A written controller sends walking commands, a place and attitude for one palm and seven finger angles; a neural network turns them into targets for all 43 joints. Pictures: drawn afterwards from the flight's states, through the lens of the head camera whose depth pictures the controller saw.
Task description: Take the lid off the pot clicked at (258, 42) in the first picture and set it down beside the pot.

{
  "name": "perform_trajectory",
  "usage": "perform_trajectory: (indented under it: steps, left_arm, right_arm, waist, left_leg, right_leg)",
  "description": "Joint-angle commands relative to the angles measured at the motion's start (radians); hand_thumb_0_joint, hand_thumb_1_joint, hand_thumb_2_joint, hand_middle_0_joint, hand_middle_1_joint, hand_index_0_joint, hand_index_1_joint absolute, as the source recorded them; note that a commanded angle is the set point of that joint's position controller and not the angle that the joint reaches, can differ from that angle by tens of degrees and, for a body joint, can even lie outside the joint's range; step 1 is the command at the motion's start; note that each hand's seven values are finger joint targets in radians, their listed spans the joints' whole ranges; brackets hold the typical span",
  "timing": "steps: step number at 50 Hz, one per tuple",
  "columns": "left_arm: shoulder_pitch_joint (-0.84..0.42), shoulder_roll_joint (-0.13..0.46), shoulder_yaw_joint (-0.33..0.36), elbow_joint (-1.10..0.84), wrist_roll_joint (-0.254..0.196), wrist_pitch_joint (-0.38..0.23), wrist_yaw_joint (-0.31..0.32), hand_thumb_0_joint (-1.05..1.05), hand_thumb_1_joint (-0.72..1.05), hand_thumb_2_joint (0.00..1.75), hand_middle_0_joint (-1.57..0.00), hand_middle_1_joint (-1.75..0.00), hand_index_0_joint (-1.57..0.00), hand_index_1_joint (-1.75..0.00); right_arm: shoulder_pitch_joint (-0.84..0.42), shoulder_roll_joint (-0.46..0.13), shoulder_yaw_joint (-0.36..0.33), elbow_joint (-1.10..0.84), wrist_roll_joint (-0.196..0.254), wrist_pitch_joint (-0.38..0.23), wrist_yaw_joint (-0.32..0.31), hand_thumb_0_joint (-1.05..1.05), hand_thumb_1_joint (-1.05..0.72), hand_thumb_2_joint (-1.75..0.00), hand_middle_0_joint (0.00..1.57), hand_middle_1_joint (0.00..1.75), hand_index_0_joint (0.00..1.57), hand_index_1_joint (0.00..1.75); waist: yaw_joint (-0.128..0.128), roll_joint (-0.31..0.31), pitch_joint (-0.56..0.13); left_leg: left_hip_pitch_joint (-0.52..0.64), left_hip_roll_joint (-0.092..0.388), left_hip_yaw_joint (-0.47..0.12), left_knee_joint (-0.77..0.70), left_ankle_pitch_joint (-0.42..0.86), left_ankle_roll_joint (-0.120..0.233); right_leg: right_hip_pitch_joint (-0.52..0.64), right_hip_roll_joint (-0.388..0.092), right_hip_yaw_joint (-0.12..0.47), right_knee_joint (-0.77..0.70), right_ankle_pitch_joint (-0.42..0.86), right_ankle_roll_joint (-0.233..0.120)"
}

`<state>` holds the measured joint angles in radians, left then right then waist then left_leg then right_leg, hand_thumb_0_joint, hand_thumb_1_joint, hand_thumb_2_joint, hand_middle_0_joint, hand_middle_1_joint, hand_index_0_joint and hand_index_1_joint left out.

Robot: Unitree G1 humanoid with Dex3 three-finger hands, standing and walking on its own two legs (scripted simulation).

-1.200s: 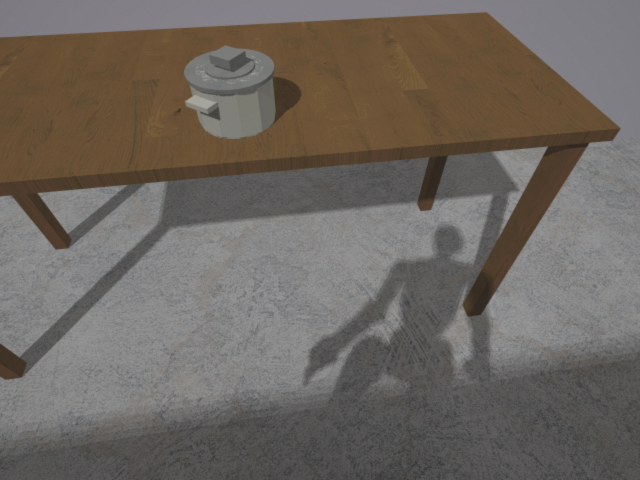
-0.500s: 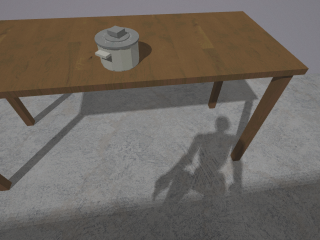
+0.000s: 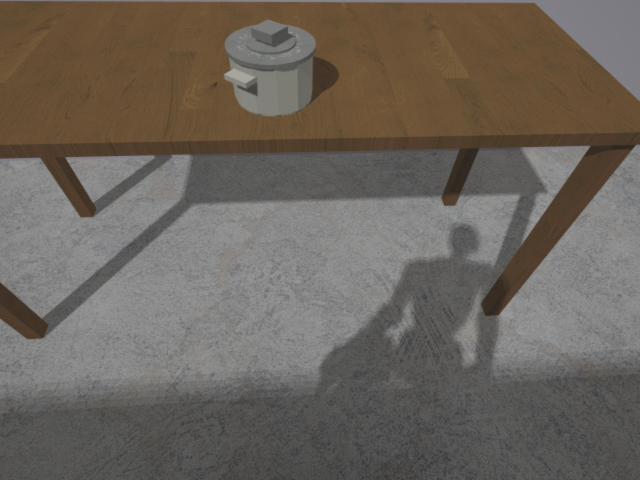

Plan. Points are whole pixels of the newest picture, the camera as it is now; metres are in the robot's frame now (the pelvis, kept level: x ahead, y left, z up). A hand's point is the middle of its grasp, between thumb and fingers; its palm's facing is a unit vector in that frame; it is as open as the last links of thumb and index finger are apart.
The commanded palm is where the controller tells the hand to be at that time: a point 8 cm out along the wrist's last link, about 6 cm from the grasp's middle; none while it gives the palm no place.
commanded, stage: turn to face it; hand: left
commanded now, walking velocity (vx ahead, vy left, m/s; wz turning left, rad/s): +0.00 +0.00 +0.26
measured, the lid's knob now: (269, 31) +0.81 +0.15 +0.16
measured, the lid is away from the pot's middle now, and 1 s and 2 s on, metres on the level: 0.00 0.00 0.00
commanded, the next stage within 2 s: take the last steps up to it in 0.06 s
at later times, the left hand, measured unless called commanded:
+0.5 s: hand out of the picture -0.01 +0.20 -0.18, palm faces +0.16 -0.97 -0.18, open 7.4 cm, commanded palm none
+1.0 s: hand (246, 342) +0.35 +0.15 -0.17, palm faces +0.07 -0.97 -0.21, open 7.3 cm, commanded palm none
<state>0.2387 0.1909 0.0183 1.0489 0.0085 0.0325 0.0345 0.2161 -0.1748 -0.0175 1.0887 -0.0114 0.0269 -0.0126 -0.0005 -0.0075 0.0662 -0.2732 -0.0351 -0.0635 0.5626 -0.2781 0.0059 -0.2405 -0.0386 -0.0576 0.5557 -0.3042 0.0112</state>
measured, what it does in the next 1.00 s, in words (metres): walks ahead: left foot, then right foot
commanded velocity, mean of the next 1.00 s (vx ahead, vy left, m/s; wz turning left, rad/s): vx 0.23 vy -0.05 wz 0.02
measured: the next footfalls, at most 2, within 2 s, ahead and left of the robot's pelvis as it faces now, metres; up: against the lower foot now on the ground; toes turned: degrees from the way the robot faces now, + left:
left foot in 0.48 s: +0.07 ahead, +0.13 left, +0.00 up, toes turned +12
right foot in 0.90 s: +0.38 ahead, -0.10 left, +0.00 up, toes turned -3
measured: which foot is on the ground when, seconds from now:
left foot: down 0.00-0.24, up 0.26-0.46, down 0.48-0.92, up 0.94-1.00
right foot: down 0.00-0.48, up 0.50-0.88, down 0.90-1.00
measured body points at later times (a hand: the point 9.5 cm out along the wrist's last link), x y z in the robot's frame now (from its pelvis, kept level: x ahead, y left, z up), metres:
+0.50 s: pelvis +0.05 +0.02 -0.01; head +0.06 +0.04 +0.44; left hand -0.02 +0.25 -0.17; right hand +0.12 -0.23 -0.14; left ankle +0.03 +0.12 -0.74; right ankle +0.00 -0.12 -0.73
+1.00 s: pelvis +0.26 -0.04 -0.01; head +0.31 -0.06 +0.43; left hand +0.35 +0.20 -0.15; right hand +0.19 -0.26 -0.18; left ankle +0.08 +0.10 -0.65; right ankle +0.34 -0.10 -0.73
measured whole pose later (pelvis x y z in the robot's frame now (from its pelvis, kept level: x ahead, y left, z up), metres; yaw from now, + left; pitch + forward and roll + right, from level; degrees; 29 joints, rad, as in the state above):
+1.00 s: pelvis +0.26 -0.04 -0.01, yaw +5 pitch +0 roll +1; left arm 0.12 0.16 0.05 0.96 0.01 -0.06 -0.01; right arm 0.38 -0.16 -0.04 1.16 -0.01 -0.03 -0.02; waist -0.04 0.03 0.11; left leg -0.24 0.08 0.02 1.13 -0.48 0.01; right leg -0.44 -0.02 -0.14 0.67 -0.23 -0.09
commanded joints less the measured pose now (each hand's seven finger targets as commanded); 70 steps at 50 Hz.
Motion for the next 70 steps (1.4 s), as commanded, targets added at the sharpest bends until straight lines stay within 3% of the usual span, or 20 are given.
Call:
perform_trajectory:
  steps: [1, 5, 9, 12, 14, 22, 23, 24, 25, 26, 32, 41, 44, 45, 46, 47, 50, 53, 61, 70]
  left_arm:
    - [0.019, 0.13, 0.039, -0.069, 0.007, -0.012, 0.008, 0.0, 0.9, 0.9, -0.2, -0.3, -0.2, -0.3]
    - [0.05, 0.108, 0.04, -0.074, 0.008, -0.015, 0.009, 0.0, 0.9, 0.9, -0.2, -0.3, -0.2, -0.3]
    - [0.089, 0.106, 0.041, -0.06, 0.011, -0.024, 0.005, 0.0, 0.9, 0.9, -0.2, -0.3, -0.2, -0.3]
    - [0.143, 0.191, 0.059, -0.06, 0.022, -0.024, -0.004, 0.0, 0.9, 0.9, -0.2, -0.3, -0.2, -0.3]
    - [0.142, 0.185, 0.056, -0.062, 0.023, -0.042, -0.003, 0.0, 0.9, 0.9, -0.2, -0.3, -0.2, -0.3]
    - [0.122, 0.159, 0.052, -0.037, 0.017, -0.059, -0.025, 0.0, 0.9, 0.9, -0.2, -0.3, -0.2, -0.3]
    - [0.127, 0.12, 0.043, -0.039, 0.012, -0.059, -0.031, 0.0, 0.9, 0.9, -0.2, -0.3, -0.2, -0.3]
    - [0.125, 0.059, 0.035, -0.061, 0.008, -0.061, -0.04, 0.0, 0.9, 0.9, -0.2, -0.3, -0.2, -0.3]
    - [0.045, 0.074, 0.032, -0.116, 0.018, -0.064, -0.041, 0.0, 0.9, 0.9, -0.2, -0.3, -0.2, -0.3]
    - [0.003, 0.074, 0.042, -0.135, 0.022, -0.067, -0.043, 0.0, 0.9, 0.9, -0.2, -0.3, -0.2, -0.3]
    - [0.046, 0.041, 0.045, -0.07, 0.014, -0.059, -0.064, 0.0, 0.9, 0.9, -0.2, -0.3, -0.2, -0.3]
    - [-0.115, 0.021, 0.042, -0.137, 0.003, -0.056, -0.073, 0.0, 0.9, 0.9, -0.2, -0.3, -0.2, -0.3]
    - [0.16, 0.087, 0.071, -0.049, 0.013, -0.075, -0.063, 0.0, 0.9, 0.9, -0.2, -0.3, -0.2, -0.3]
    - [0.299, 0.185, 0.094, -0.014, 0.022, -0.087, -0.045, 0.0, 0.9, 0.9, -0.2, -0.3, -0.2, -0.3]
    - [0.329, 0.27, 0.111, -0.009, 0.009, -0.085, -0.035, 0.0, 0.9, 0.9, -0.2, -0.3, -0.2, -0.3]
    - [0.282, 0.23, 0.103, -0.017, -0.006, -0.08, -0.028, 0.0, 0.9, 0.9, -0.2, -0.3, -0.2, -0.3]
    - [0.058, 0.118, 0.066, -0.073, -0.003, -0.087, -0.017, 0.0, 0.9, 0.9, -0.2, -0.3, -0.2, -0.3]
    - [0.037, 0.067, 0.044, -0.074, 0.005, -0.103, -0.012, 0.0, 0.9, 0.9, -0.2, -0.3, -0.2, -0.3]
    - [0.112, 0.091, 0.03, -0.058, 0.004, -0.077, 0.01, 0.0, 0.9, 0.9, -0.2, -0.3, -0.2, -0.3]
    - [0.149, 0.146, 0.06, -0.085, 0.021, -0.037, 0.025, 0.0, 0.9, 0.9, -0.2, -0.3, -0.2, -0.3]
  right_arm:
    - [0.031, -0.144, -0.028, -0.069, -0.003, -0.018, -0.007, 0.0, -0.9, -0.9, 0.2, 0.3, 0.2, 0.3]
    - [0.014, -0.176, -0.038, -0.094, 0.0, -0.023, -0.01, 0.0, -0.9, -0.9, 0.2, 0.3, 0.2, 0.3]
    - [0.006, -0.157, -0.032, -0.108, -0.003, -0.023, -0.009, 0.0, -0.9, -0.9, 0.2, 0.3, 0.2, 0.3]
    - [0.002, -0.096, -0.028, -0.131, -0.013, -0.01, -0.002, 0.0, -0.9, -0.9, 0.2, 0.3, 0.2, 0.3]
    - [-0.048, -0.109, -0.04, -0.144, -0.015, -0.018, 0.009, 0.0, -0.9, -0.9, 0.2, 0.3, 0.2, 0.3]
    - [0.141, -0.052, -0.029, -0.082, -0.008, -0.062, 0.024, 0.0, -0.9, -0.9, 0.2, 0.3, 0.2, 0.3]
    - [0.22, -0.101, -0.039, -0.055, -0.011, -0.072, 0.016, 0.0, -0.9, -0.9, 0.2, 0.3, 0.2, 0.3]
    - [0.322, -0.201, -0.068, -0.03, -0.023, -0.082, 0.005, 0.0, -0.9, -0.9, 0.2, 0.3, 0.2, 0.3]
    - [0.398, -0.252, -0.077, -0.027, -0.02, -0.079, -0.007, 0.0, -0.9, -0.9, 0.2, 0.3, 0.2, 0.3]
    - [0.362, -0.252, -0.074, -0.035, -0.024, -0.075, -0.01, 0.0, -0.9, -0.9, 0.2, 0.3, 0.2, 0.3]
    - [0.248, -0.109, -0.029, -0.029, -0.006, -0.125, -0.025, 0.0, -0.9, -0.9, 0.2, 0.3, 0.2, 0.3]
    - [0.269, -0.123, -0.038, 0.022, -0.017, -0.12, -0.027, 0.0, -0.9, -0.9, 0.2, 0.3, 0.2, 0.3]
    - [0.243, -0.146, -0.047, 0.03, -0.01, -0.109, -0.023, 0.0, -0.9, -0.9, 0.2, 0.3, 0.2, 0.3]
    - [0.288, -0.1, -0.04, 0.027, -0.003, -0.102, -0.008, 0.0, -0.9, -0.9, 0.2, 0.3, 0.2, 0.3]
    - [0.341, -0.043, -0.029, 0.005, 0.008, -0.096, -0.009, 0.0, -0.9, -0.9, 0.2, 0.3, 0.2, 0.3]
    - [0.256, -0.064, -0.035, -0.006, 0.009, -0.089, -0.011, 0.0, -0.9, -0.9, 0.2, 0.3, 0.2, 0.3]
    - [0.192, -0.042, -0.041, -0.01, -0.002, -0.074, -0.007, 0.0, -0.9, -0.9, 0.2, 0.3, 0.2, 0.3]
    - [0.202, -0.015, -0.031, -0.001, -0.011, -0.047, -0.009, 0.0, -0.9, -0.9, 0.2, 0.3, 0.2, 0.3]
    - [0.047, -0.029, -0.019, -0.057, 0.012, -0.011, -0.018, 0.0, -0.9, -0.9, 0.2, 0.3, 0.2, 0.3]
    - [-0.099, -0.069, -0.051, -0.145, 0.008, 0.019, -0.014, 0.0, -0.9, -0.9, 0.2, 0.3, 0.2, 0.3]
  waist:
    - [0.0, 0.059, -0.025]
    - [0.017, 0.135, -0.065]
    - [0.026, 0.085, -0.113]
    - [0.055, -0.217, -0.029]
    - [0.05, -0.174, 0.055]
    - [-0.041, -0.081, 0.041]
    - [-0.068, 0.051, 0.008]
    - [-0.104, 0.304, -0.019]
    - [-0.128, 0.255, 0.021]
    - [-0.114, 0.154, 0.04]
    - [-0.016, 0.09, 0.006]
    - [-0.035, 0.143, 0.068]
    - [0.087, 0.035, -0.086]
    - [0.139, -0.171, -0.214]
    - [0.103, -0.356, -0.291]
    - [0.109, -0.206, -0.208]
    - [0.006, -0.038, -0.101]
    - [-0.038, -0.052, -0.064]
    - [0.007, -0.05, -0.092]
    - [0.035, -0.129, -0.042]
  left_leg:
    - [-0.061, 0.135, -0.16, -0.135, 0.126, 0.054]
    - [-0.076, 0.189, -0.286, -0.21, 0.142, 0.104]
    - [-0.096, 0.147, -0.225, -0.167, 0.041, 0.085]
    - [-0.272, 0.004, 0.041, 0.149, -0.221, 0.021]
    - [-0.32, 0.068, 0.056, 0.376, -0.206, 0.016]
    - [0.158, 0.04, 0.211, -0.066, -0.038, 0.012]
    - [0.254, 0.098, 0.109, -0.156, -0.088, 0.03]
    - [0.344, 0.334, -0.279, -0.31, -0.196, 0.12]
    - [0.34, 0.448, -0.472, -0.403, -0.236, 0.2]
    - [0.31, 0.478, -0.462, -0.408, -0.23, 0.242]
    - [0.278, 0.308, -0.023, -0.362, 0.404, 0.166]
    - [0.207, 0.311, 0.099, -0.361, 0.411, 0.137]
    - [0.139, 0.253, 0.158, 0.006, 0.506, 0.082]
    - [-0.062, 0.152, 0.206, 0.32, 0.191, 0.034]
    - [-0.225, 0.028, 0.159, 0.67, -0.304, 0.011]
    - [-0.266, 0.077, 0.058, 0.778, -0.283, 0.036]
    - [-0.235, 0.156, 0.042, 0.784, -0.091, 0.022]
    - [-0.188, 0.159, 0.066, 0.656, -0.046, -0.01]
    - [-0.193, 0.093, 0.079, 0.296, -0.024, -0.053]
    - [-0.23, 0.038, 0.051, 0.363, -0.158, -0.051]
  right_leg:
    - [0.001, -0.068, 0.051, -0.06, 0.0, -0.024]
    - [0.05, -0.019, 0.024, 0.009, 0.008, -0.003]
    - [0.122, -0.049, 0.056, -0.069, -0.031, -0.011]
    - [0.13, -0.272, 0.313, -0.352, -0.477, -0.123]
    - [0.052, -0.355, 0.392, -0.439, -0.434, -0.194]
    - [-0.137, -0.168, 0.013, -0.197, -0.212, -0.122]
    - [-0.175, -0.12, -0.035, -0.013, -0.137, -0.092]
    - [-0.35, -0.021, -0.109, 0.278, -0.185, -0.033]
    - [-0.484, 0.007, -0.033, 0.454, -0.287, -0.04]
    - [-0.533, -0.043, 0.036, 0.561, -0.241, -0.053]
    - [-0.478, -0.072, 0.051, 0.596, 0.058, -0.012]
    - [-0.272, -0.044, -0.044, 0.126, 0.137, -0.048]
    - [0.134, 0.013, -0.063, -0.003, 0.165, -0.079]
    - [0.392, -0.141, 0.164, -0.067, 0.095, -0.139]
    - [0.44, -0.389, 0.562, -0.243, 0.116, -0.226]
    - [0.338, -0.365, 0.534, -0.287, 0.082, -0.239]
    - [0.069, -0.286, 0.316, -0.298, 0.151, -0.216]
    - [-0.023, -0.23, 0.134, -0.311, 0.416, -0.192]
    - [0.132, -0.231, 0.108, -0.2, 0.939, -0.148]
    - [0.165, -0.285, 0.178, -0.128, 0.981, -0.252]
